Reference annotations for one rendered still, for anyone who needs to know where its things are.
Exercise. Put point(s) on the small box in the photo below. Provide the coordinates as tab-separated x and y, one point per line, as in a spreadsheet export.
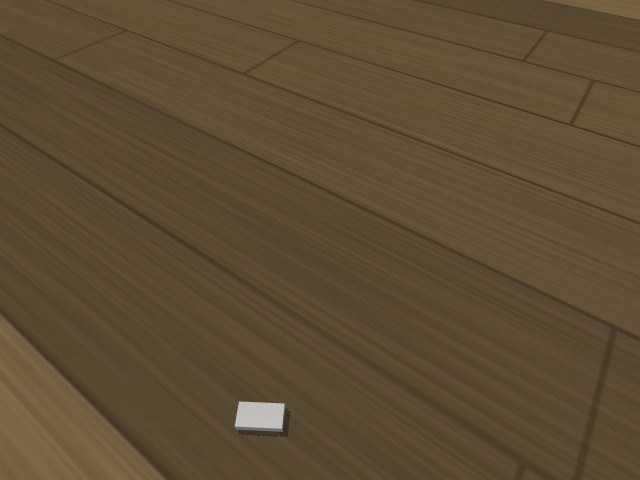
259	416

